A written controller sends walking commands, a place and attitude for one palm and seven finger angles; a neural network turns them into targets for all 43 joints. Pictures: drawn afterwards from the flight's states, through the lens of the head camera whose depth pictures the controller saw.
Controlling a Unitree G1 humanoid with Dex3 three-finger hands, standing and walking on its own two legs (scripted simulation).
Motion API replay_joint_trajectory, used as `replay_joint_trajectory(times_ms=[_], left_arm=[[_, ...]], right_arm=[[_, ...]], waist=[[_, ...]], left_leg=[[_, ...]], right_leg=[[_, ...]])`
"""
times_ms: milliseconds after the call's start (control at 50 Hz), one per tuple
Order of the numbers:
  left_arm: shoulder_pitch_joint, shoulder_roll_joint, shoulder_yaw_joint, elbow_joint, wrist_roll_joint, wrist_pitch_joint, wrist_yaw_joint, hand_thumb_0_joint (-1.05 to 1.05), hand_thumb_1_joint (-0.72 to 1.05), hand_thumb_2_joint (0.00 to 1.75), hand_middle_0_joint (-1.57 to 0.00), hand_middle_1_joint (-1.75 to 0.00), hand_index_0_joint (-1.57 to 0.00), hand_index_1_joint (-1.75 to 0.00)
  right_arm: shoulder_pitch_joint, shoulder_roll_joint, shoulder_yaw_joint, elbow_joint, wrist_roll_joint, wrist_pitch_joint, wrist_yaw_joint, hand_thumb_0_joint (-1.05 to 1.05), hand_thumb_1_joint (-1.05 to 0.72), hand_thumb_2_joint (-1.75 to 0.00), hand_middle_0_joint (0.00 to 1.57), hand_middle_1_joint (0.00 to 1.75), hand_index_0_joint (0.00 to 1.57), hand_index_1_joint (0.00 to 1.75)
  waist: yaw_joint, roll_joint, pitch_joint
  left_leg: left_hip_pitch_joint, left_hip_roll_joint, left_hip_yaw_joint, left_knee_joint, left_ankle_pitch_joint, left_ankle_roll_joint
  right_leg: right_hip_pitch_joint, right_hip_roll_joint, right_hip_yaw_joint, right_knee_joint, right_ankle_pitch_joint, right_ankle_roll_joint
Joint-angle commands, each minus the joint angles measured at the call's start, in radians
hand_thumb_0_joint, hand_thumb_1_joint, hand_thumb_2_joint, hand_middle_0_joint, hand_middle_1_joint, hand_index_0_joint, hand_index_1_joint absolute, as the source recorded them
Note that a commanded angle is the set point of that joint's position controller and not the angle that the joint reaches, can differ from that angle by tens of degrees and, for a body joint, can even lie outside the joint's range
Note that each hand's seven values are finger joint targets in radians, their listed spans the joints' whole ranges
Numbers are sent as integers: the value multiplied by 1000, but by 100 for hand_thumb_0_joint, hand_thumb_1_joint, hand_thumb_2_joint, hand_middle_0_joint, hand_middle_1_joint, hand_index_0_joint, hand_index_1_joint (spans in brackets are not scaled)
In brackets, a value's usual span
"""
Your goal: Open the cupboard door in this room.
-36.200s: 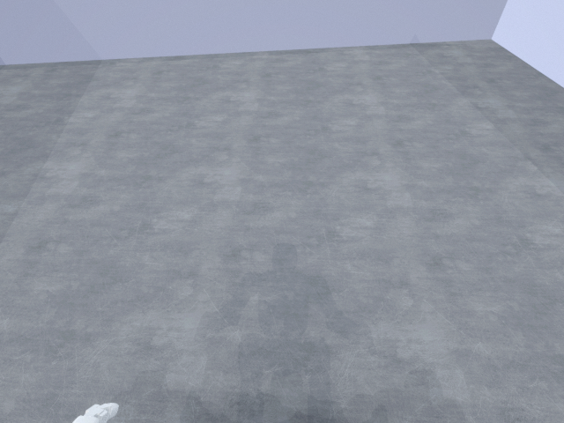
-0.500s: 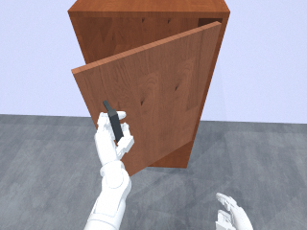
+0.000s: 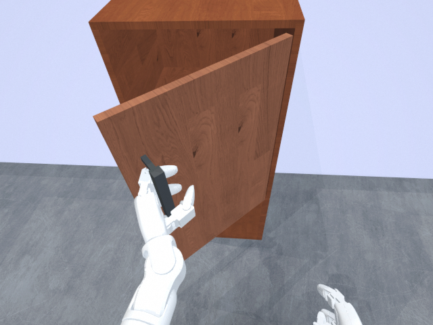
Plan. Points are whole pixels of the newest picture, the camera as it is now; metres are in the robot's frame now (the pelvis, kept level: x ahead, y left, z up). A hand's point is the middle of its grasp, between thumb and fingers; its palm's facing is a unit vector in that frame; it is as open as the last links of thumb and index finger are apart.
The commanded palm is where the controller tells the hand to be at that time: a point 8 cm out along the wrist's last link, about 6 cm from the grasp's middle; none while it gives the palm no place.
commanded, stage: open thumb and fingers to let go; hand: left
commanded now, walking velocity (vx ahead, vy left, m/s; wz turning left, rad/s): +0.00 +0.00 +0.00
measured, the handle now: (159, 189) +0.34 +0.13 +0.08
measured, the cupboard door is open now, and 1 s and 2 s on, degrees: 43 46 42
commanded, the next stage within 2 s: slide the hand sideways off the handle in 0.54 s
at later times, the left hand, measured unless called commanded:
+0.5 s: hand (178, 202) +0.32 +0.09 +0.07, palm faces +0.32 -0.95 +0.00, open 14.3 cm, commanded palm +0.28 +0.13 +0.07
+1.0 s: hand (180, 224) +0.28 +0.08 +0.07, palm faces -0.16 -0.99 +0.03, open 15.9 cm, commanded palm +0.26 +0.14 +0.07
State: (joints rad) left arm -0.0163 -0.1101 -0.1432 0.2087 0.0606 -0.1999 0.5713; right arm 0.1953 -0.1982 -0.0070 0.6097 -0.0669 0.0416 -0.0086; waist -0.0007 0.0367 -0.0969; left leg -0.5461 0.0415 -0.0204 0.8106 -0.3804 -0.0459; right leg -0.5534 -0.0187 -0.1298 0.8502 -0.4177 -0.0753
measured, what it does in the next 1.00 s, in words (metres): shifts its weight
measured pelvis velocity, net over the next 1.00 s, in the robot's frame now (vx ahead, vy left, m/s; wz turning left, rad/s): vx -0.01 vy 0.06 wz -0.04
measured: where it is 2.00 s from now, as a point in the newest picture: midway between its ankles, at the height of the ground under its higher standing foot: outside the picture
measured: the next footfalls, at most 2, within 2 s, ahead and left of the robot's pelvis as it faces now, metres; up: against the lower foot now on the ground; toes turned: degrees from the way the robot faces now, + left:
none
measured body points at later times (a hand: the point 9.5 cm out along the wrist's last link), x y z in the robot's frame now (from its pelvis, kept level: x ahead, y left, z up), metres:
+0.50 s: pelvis +0.01 +0.03 +0.00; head +0.02 +0.01 +0.45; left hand +0.30 +0.14 +0.08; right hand +0.18 -0.19 -0.10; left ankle +0.02 +0.16 -0.70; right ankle +0.01 -0.07 -0.70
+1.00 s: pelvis -0.01 +0.06 +0.00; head +0.01 +0.04 +0.45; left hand +0.28 +0.13 +0.07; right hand +0.15 -0.17 -0.10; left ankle +0.02 +0.16 -0.70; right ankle +0.01 -0.07 -0.70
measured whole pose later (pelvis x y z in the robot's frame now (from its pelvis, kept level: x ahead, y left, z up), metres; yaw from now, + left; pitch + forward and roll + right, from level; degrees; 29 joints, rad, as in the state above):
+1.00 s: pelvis -0.01 +0.06 +0.00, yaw -2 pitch +6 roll +0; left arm 0.04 0.00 -0.25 0.14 -0.05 -0.20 0.11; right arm 0.26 -0.20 0.04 0.51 0.00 -0.03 0.00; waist -0.01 0.04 -0.07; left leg -0.56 0.01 0.04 0.87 -0.41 0.02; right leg -0.56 -0.05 -0.06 0.87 -0.40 0.00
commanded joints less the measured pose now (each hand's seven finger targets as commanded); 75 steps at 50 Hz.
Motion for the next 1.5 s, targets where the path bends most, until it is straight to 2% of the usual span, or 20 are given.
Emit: replay_joint_trajectory(times_ms=[0, 100, 140, 260, 340, 500, 620, 640, 660, 680, 740, 800, 840, 880, 940, 1080, 1140, 1280, 1380, 1480], left_arm=[[-235, 7, -14, -212, 18, -76, -30, 0, -15, 45, -32, -124, -32, -124], [-249, 17, 6, -184, 0, -86, -39, 0, -50, 30, -30, -120, -30, -120], [-237, 6, 2, -192, -3, -89, -36, 0, -50, 30, -30, -120, -30, -120], [-209, -39, -37, -208, 13, -83, -17, 0, -50, 30, -25, -90, -25, -90], [-228, -44, -41, -195, 20, -68, -5, 0, -50, 30, -22, -70, -22, -70], [-228, -87, -76, -208, 38, -41, 17, 0, -50, 30, -15, -30, -15, -30], [-286, -125, -105, -192, 43, -13, 35, 0, -50, 30, -15, -30, -15, -30], [-277, -12, -302, -197, 155, -59, -178, 0, -50, 30, -15, -30, -15, -30], [-325, 53, -230, -249, 121, -106, -293, 0, -50, 30, -15, -30, -15, -30], [-322, 89, -219, -261, 105, -131, -365, 0, -50, 30, -15, -30, -15, -30], [-286, 70, -243, -275, 15, -147, -541, 0, -50, 30, -15, -30, -15, -30], [-274, 30, -173, -255, -139, -86, -572, 0, -50, 30, -15, -30, -15, -30], [-229, 39, -112, -256, -175, -56, -534, 0, -50, 30, -15, -30, -15, -30], [-172, 62, -74, -280, -162, -52, -482, 0, -50, 30, -15, -30, -15, -30], [-127, 63, -89, -343, -93, -85, -414, 0, -50, 30, -15, -30, -15, -30], [-11, 187, -2, -408, -52, -119, -398, 0, -50, 30, -15, -30, -15, -30], [30, 179, -4, -433, -70, -110, -425, 0, -50, 30, -15, -30, -15, -30], [191, 219, 69, -486, -146, -99, -500, 0, -50, 30, -15, -30, -15, -30], [286, 266, 103, -531, -160, -124, -564, 0, -50, 30, -15, -30, -15, -30], [371, 298, 135, -590, -202, -161, -649, 0, -50, 30, -15, -30, -15, -30]], right_arm=[[-100, -71, -20, -165, 4, -51, -8, 0, -90, -90, 20, 30, 20, 30], [-104, -72, -19, -158, 7, -53, -16, 0, -90, -90, 20, 30, 20, 30], [-99, -71, -20, -163, 7, -54, -14, 0, -90, -90, 20, 30, 20, 30], [-83, -76, -26, -177, 6, -61, -1, 0, -90, -90, 20, 30, 20, 30], [-89, -76, -22, -181, 6, -59, -2, 0, -90, -90, 20, 30, 20, 30], [-101, -73, -19, -192, 7, -51, 4, 0, -90, -90, 20, 30, 20, 30], [-115, -73, -14, -188, 10, -45, 11, 0, -90, -90, 20, 30, 20, 30], [-31, -110, -15, -155, 14, -42, 14, 0, -90, -90, 20, 30, 20, 30], [-18, -102, -22, -186, 22, -47, 7, 0, -90, -90, 20, 30, 20, 30], [-17, -108, -22, -198, 27, -45, -1, 0, -90, -90, 20, 30, 20, 30], [-23, -104, -11, -228, 54, -72, -11, 0, -90, -90, 20, 30, 20, 30], [-58, -106, 6, -251, 82, -100, -23, 0, -90, -90, 20, 30, 20, 30], [-64, -110, 10, -256, 85, -113, -24, 0, -90, -90, 20, 30, 20, 30], [-68, -112, 9, -267, 80, -123, -15, 0, -90, -90, 20, 30, 20, 30], [-50, -101, 5, -278, 66, -130, 9, 0, -90, -90, 20, 30, 20, 30], [-46, -106, 1, -298, 56, -117, 19, 0, -90, -90, 20, 30, 20, 30], [-48, -99, 7, -305, 60, -111, 13, 0, -90, -90, 20, 30, 20, 30], [-38, -102, 3, -306, 69, -122, -5, 0, -90, -90, 20, 30, 20, 30], [-22, -111, -6, -305, 70, -138, -10, 0, -90, -90, 20, 30, 20, 30], [-2, -119, -12, -304, 72, -164, -19, 0, -90, -90, 20, 30, 20, 30]], waist=[[-19, -182, -204], [-16, -183, -170], [-10, -169, -191], [-8, -149, -214], [-14, -172, -179], [-6, -110, -186], [-17, -97, -170], [-101, -146, -131], [-75, -125, -186], [-59, -92, -229], [-57, -37, -230], [-47, -62, -168], [-29, -113, -153], [4, -109, -161], [6, -82, -162], [29, -99, -163], [20, -67, -132], [22, -98, -142], [5, -99, -121], [-7, -96, -160]], left_leg=[[2, -60, 18, -37, 108, 57], [2, -61, 17, -44, 82, 58], [12, -62, 20, -45, 95, 58], [45, -58, 29, -50, 138, 59], [40, -59, 27, -54, 120, 61], [63, -49, 20, -57, 161, 55], [63, -44, 3, -63, 133, 51], [90, -42, 7, -41, 145, 69], [80, -45, 3, -34, 161, 75], [88, -47, 5, -30, 178, 78], [123, -48, -8, -45, 149, 74], [105, -46, -26, -84, 45, 62], [90, -47, -32, -107, 16, 55], [86, -47, -32, -121, 39, 51], [92, -39, -19, -110, 85, 50], [41, -44, 10, -92, 53, 59], [37, -48, 26, -89, 49, 61], [25, -55, 33, -69, 103, 61], [3, -57, 33, -35, 132, 64], [-22, -63, 27, 11, 156, 64]], right_leg=[[185, -58, 207, -234, 254, 92], [161, -57, 211, -254, 175, 89], [165, -52, 198, -241, 190, 85], [144, -22, 132, -192, 236, 69], [124, -17, 123, -200, 189, 67], [97, 7, 74, -145, 210, 47], [55, 16, 50, -128, 150, 40], [-3, 9, 85, -120, 221, 45], [25, 5, 83, -101, 259, 39], [52, 4, 91, -84, 286, 34], [43, 8, 79, -90, 244, 32], [33, 23, 53, -127, 121, 40], [44, 25, 40, -134, 84, 44], [62, 24, 34, -119, 89, 40], [46, 20, 38, -95, 120, 39], [83, 20, 70, -108, 95, 36], [82, 20, 79, -121, 108, 40], [141, 20, 96, -136, 195, 50], [126, 17, 111, -122, 260, 60], [138, 4, 140, -107, 337, 74]])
